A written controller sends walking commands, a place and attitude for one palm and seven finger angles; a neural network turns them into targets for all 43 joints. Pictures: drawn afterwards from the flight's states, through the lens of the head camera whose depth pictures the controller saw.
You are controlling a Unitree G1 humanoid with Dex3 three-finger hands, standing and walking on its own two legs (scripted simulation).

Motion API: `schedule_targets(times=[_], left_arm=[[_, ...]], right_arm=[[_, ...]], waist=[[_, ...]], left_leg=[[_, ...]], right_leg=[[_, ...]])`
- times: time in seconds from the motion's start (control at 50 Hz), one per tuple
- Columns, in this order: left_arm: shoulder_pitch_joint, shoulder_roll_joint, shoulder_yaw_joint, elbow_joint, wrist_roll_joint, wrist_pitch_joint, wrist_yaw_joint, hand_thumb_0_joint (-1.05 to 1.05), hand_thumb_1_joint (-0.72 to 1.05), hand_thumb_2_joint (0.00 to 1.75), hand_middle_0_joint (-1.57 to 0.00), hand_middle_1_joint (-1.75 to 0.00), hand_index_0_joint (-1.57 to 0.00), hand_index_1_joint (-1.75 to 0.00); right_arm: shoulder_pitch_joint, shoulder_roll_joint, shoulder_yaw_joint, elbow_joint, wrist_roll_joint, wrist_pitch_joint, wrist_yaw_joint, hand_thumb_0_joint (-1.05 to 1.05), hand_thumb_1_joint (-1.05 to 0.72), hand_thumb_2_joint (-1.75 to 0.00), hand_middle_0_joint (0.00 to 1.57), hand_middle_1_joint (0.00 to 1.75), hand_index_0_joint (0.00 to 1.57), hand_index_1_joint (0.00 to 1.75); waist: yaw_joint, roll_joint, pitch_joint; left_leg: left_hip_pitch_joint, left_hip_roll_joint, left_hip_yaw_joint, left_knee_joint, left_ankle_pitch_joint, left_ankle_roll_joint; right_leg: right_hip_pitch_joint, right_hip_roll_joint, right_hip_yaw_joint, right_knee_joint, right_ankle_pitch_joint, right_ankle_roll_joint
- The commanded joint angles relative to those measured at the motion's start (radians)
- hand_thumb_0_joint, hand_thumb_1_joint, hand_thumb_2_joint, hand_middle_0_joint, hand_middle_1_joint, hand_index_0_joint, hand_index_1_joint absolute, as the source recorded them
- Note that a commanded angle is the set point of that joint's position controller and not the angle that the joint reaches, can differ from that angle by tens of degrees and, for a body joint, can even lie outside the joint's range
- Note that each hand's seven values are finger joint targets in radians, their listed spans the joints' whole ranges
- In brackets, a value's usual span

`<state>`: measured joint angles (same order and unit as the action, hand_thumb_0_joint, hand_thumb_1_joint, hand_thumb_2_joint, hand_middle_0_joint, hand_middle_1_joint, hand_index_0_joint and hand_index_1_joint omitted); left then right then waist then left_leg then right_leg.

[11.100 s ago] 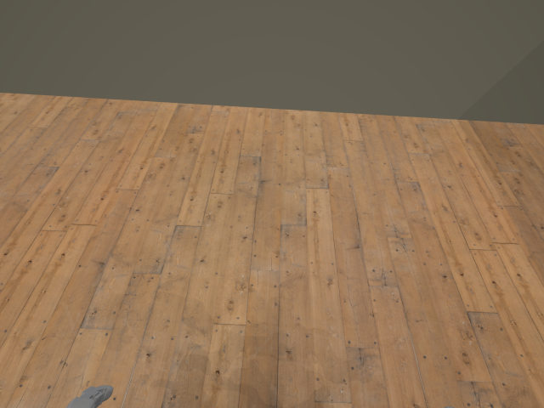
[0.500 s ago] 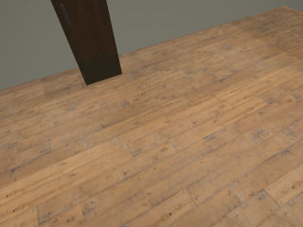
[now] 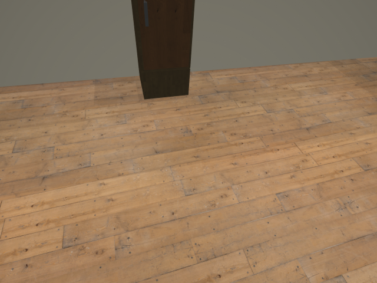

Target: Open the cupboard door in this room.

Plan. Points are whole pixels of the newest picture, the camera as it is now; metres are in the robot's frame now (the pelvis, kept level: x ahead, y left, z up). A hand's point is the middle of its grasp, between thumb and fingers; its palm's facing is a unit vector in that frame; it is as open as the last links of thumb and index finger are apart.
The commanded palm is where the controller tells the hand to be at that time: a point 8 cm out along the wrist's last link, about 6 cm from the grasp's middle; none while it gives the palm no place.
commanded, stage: turn or walk to find it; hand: left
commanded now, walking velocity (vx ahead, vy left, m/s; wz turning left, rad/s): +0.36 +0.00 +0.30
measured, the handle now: (145, 13) +1.68 +0.37 -0.05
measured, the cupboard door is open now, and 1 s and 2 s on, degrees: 0 0 0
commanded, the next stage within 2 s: stand and wait in 1.12 s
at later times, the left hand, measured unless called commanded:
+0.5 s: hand out of the picture +0.11 +0.11 -0.15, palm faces +0.22 -0.94 -0.27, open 7.1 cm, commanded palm none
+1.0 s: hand (131, 252) +0.24 +0.16 -0.19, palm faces +0.31 -0.94 -0.15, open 7.4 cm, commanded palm none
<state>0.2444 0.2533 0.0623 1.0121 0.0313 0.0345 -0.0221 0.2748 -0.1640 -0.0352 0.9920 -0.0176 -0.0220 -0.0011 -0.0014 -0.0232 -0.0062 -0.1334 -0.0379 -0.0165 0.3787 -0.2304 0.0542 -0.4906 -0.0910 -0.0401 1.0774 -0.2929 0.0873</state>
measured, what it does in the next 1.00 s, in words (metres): walks ahead: right foot, then left foot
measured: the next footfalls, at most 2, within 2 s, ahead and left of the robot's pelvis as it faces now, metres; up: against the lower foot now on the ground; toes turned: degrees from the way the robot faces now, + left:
right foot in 0.26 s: +0.15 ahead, -0.15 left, +0.00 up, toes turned -1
left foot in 0.84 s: +0.38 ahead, +0.11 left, +0.00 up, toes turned +22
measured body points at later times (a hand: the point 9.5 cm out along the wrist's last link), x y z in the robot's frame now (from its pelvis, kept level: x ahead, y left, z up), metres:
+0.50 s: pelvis +0.13 -0.08 +0.00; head +0.14 -0.11 +0.45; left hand +0.10 +0.16 -0.13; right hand +0.16 -0.32 -0.17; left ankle +0.12 +0.09 -0.64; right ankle +0.11 -0.15 -0.75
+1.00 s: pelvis +0.33 +0.02 -0.01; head +0.35 +0.03 +0.43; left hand +0.23 +0.21 -0.17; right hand +0.49 -0.17 -0.15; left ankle +0.34 +0.10 -0.75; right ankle +0.30 -0.12 -0.65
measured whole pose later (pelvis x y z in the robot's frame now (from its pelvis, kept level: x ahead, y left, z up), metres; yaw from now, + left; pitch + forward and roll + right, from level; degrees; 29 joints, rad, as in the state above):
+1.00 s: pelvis +0.33 +0.02 -0.01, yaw +13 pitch -2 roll +0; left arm 0.37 0.13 0.03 1.14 0.02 -0.03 0.00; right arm 0.13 -0.14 -0.06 1.01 0.00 -0.10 -0.02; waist 0.04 -0.01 0.08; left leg -0.24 -0.01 0.18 0.53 -0.26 0.08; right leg -0.43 -0.12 -0.06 1.25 -0.37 0.02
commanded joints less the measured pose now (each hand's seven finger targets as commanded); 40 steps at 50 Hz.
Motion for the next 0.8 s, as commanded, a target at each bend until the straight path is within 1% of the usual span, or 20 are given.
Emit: schedule_targets(times=[0.0,0.08,0.14,0.18,0.2,0.22,0.24,0.26,0.28,0.3,0.34,0.36,0.4,0.48,0.58,0.66,0.7,0.74,0.76,0.78], left_arm=[[-0.144,0.056,0.01,-0.127,-0.001,-0.045,-0.003,0.0,0.9,0.9,-0.2,-0.3,-0.2,-0.3],[-0.196,0.037,0.003,-0.154,-0.006,-0.054,-0.007,0.0,0.9,0.9,-0.2,-0.3,-0.2,-0.3],[-0.178,0.013,0.001,-0.153,-0.008,-0.063,-0.01,0.0,0.9,0.9,-0.2,-0.3,-0.2,-0.3],[-0.082,0.018,0.005,-0.112,-0.009,-0.069,-0.01,0.0,0.9,0.9,-0.2,-0.3,-0.2,-0.3],[0.02,0.039,0.014,-0.075,-0.007,-0.076,-0.005,0.0,0.9,0.9,-0.2,-0.3,-0.2,-0.3],[0.15,0.103,0.029,-0.034,-0.001,-0.088,0.005,0.0,0.9,0.9,-0.2,-0.3,-0.2,-0.3],[0.274,0.2,0.046,-0.005,0.007,-0.093,0.018,0.0,0.9,0.9,-0.2,-0.3,-0.2,-0.3],[0.265,0.206,0.041,-0.01,-0.012,-0.087,0.026,0.0,0.9,0.9,-0.2,-0.3,-0.2,-0.3],[0.172,0.168,0.039,-0.026,-0.015,-0.093,0.03,0.0,0.9,0.9,-0.2,-0.3,-0.2,-0.3],[0.102,0.13,0.029,-0.036,-0.014,-0.099,0.03,0.0,0.9,0.9,-0.2,-0.3,-0.2,-0.3],[0.041,0.027,-0.002,-0.034,-0.016,-0.112,0.029,0.0,0.9,0.9,-0.2,-0.3,-0.2,-0.3],[0.053,0.005,-0.01,-0.026,-0.015,-0.116,0.029,0.0,0.9,0.9,-0.2,-0.3,-0.2,-0.3],[0.107,-0.026,-0.014,0.003,-0.011,-0.125,0.031,0.0,0.9,0.9,-0.2,-0.3,-0.2,-0.3],[0.209,-0.035,-0.026,0.053,-0.01,-0.136,0.037,0.0,0.9,0.9,-0.2,-0.3,-0.2,-0.3],[0.286,-0.02,-0.031,0.098,-0.005,-0.143,0.048,0.0,0.9,0.9,-0.2,-0.3,-0.2,-0.3],[0.35,-0.016,-0.037,0.133,-0.005,-0.131,0.053,0.0,0.9,0.9,-0.2,-0.3,-0.2,-0.3],[0.357,-0.002,-0.033,0.147,-0.004,-0.125,0.055,0.0,0.9,0.9,-0.2,-0.3,-0.2,-0.3],[0.343,0.019,-0.027,0.151,-0.006,-0.121,0.054,0.0,0.9,0.9,-0.2,-0.3,-0.2,-0.3],[0.322,0.033,-0.024,0.151,-0.008,-0.122,0.054,0.0,0.9,0.9,-0.2,-0.3,-0.2,-0.3],[0.297,0.041,-0.023,0.151,-0.014,-0.122,0.053,0.0,0.9,0.9,-0.2,-0.3,-0.2,-0.3]], right_arm=[[0.118,-0.194,-0.05,-0.023,-0.002,-0.022,-0.016,0.0,-0.9,-0.9,0.2,0.3,0.2,0.3],[0.137,-0.192,-0.054,-0.009,-0.008,-0.024,-0.017,0.0,-0.9,-0.9,0.2,0.3,0.2,0.3],[0.123,-0.191,-0.052,0.006,-0.013,-0.023,-0.017,0.0,-0.9,-0.9,0.2,0.3,0.2,0.3],[0.106,-0.183,-0.047,0.016,-0.011,-0.02,-0.016,0.0,-0.9,-0.9,0.2,0.3,0.2,0.3],[0.099,-0.166,-0.045,0.022,-0.01,-0.02,-0.016,0.0,-0.9,-0.9,0.2,0.3,0.2,0.3],[0.101,-0.127,-0.039,0.016,-0.003,-0.024,-0.012,0.0,-0.9,-0.9,0.2,0.3,0.2,0.3],[0.094,-0.063,-0.027,-0.017,0.002,-0.032,-0.008,0.0,-0.9,-0.9,0.2,0.3,0.2,0.3],[0.037,-0.115,-0.041,-0.042,-0.005,-0.027,0.0,0.0,-0.9,-0.9,0.2,0.3,0.2,0.3],[0.062,-0.13,-0.051,-0.026,-0.007,-0.019,0.006,0.0,-0.9,-0.9,0.2,0.3,0.2,0.3],[0.052,-0.113,-0.052,-0.005,-0.011,-0.013,0.012,0.0,-0.9,-0.9,0.2,0.3,0.2,0.3],[0.1,-0.071,-0.049,0.036,-0.015,0.004,0.021,0.0,-0.9,-0.9,0.2,0.3,0.2,0.3],[0.128,-0.047,-0.044,0.05,-0.015,0.014,0.022,0.0,-0.9,-0.9,0.2,0.3,0.2,0.3],[0.142,-0.029,-0.045,0.063,-0.015,0.019,0.022,0.0,-0.9,-0.9,0.2,0.3,0.2,0.3],[0.044,-0.04,-0.044,0.032,-0.013,0.022,0.028,0.0,-0.9,-0.9,0.2,0.3,0.2,0.3],[-0.118,-0.041,-0.03,-0.014,-0.01,0.015,0.035,0.0,-0.9,-0.9,0.2,0.3,0.2,0.3],[-0.266,-0.025,-0.007,-0.055,-0.006,0.001,0.04,0.0,-0.9,-0.9,0.2,0.3,0.2,0.3],[-0.287,-0.025,-0.003,-0.062,-0.004,-0.007,0.04,0.0,-0.9,-0.9,0.2,0.3,0.2,0.3],[-0.229,-0.041,-0.007,-0.047,-0.005,-0.016,0.03,0.0,-0.9,-0.9,0.2,0.3,0.2,0.3],[-0.14,-0.056,-0.014,-0.019,-0.007,-0.024,0.022,0.0,-0.9,-0.9,0.2,0.3,0.2,0.3],[0.009,-0.096,-0.026,0.026,-0.012,-0.03,0.013,0.0,-0.9,-0.9,0.2,0.3,0.2,0.3]], waist=[[-0.056,0.147,0.097],[-0.063,0.154,0.095],[-0.041,0.164,0.082],[0.009,0.117,0.065],[0.057,0.057,0.04],[0.109,-0.075,-0.014],[0.148,-0.339,-0.07],[0.136,-0.243,0.001],[0.083,-0.205,0.055],[0.056,-0.161,0.12],[-0.005,-0.074,0.157],[-0.016,-0.082,0.149],[-0.017,-0.097,0.129],[0.007,-0.114,0.138],[0.027,-0.077,0.169],[0.066,-0.085,0.196],[0.064,-0.089,0.186],[0.031,-0.1,0.122],[-0.018,-0.106,0.053],[-0.088,-0.066,-0.034]], left_leg=[[0.08,0.274,-0.342,-0.211,-0.142,0.141],[0.049,0.275,-0.359,-0.199,-0.15,0.152],[-0.025,0.25,-0.326,-0.158,-0.1,0.138],[-0.159,0.206,-0.278,-0.075,-0.1,0.102],[-0.267,0.162,-0.253,0.029,-0.149,0.072],[-0.424,0.081,-0.159,0.231,-0.22,0.025],[-0.578,-0.023,-0.031,0.556,-0.352,-0.011],[-0.623,0.024,-0.055,0.71,-0.332,-0.013],[-0.604,0.071,-0.069,0.793,-0.219,-0.012],[-0.594,0.1,-0.057,0.842,-0.138,-0.018],[-0.509,0.125,-0.043,0.844,0.005,-0.038],[-0.485,0.119,-0.029,0.843,0.041,-0.047],[-0.497,0.111,-0.013,0.833,0.103,-0.062],[-0.59,0.128,0.009,0.777,0.142,-0.076],[-0.651,0.158,0.051,0.63,0.119,-0.082],[-0.582,0.138,0.12,0.41,0.089,-0.061],[-0.509,0.118,0.15,0.324,0.051,-0.04],[-0.361,0.071,0.189,0.268,0.002,-0.011],[-0.238,0.036,0.208,0.219,0.002,0.004],[-0.01,0.028,0.194,0.143,0.081,0.016]], right_leg=[[-0.204,-0.024,0.018,-0.079,-0.014,0.001],[-0.127,-0.018,0.005,-0.242,-0.047,-0.005],[0.029,0.01,-0.027,-0.404,-0.052,-0.014],[0.266,0.047,-0.058,-0.529,0.016,-0.017],[0.445,0.037,-0.04,-0.595,0.05,-0.025],[0.653,-0.083,0.094,-0.679,-0.079,-0.056],[0.744,-0.353,0.45,-0.825,-0.305,-0.132],[0.604,-0.421,0.6,-0.944,-0.47,-0.179],[0.49,-0.406,0.56,-0.985,-0.571,-0.167],[0.381,-0.377,0.504,-0.986,-0.53,-0.157],[0.271,-0.265,0.224,-0.958,-0.253,-0.114],[0.261,-0.224,0.132,-0.951,-0.157,-0.101],[0.309,-0.177,0.031,-0.942,-0.003,-0.086],[0.418,-0.174,-0.011,-0.928,0.217,-0.103],[0.514,-0.215,-0.029,-0.891,0.434,-0.17],[0.549,-0.212,-0.05,-0.87,0.564,-0.193],[0.576,-0.22,-0.064,-0.835,0.654,-0.196],[0.586,-0.221,-0.087,-0.717,0.852,-0.195],[0.583,-0.211,-0.111,-0.59,0.965,-0.18],[0.493,-0.184,-0.144,-0.396,0.916,-0.148]])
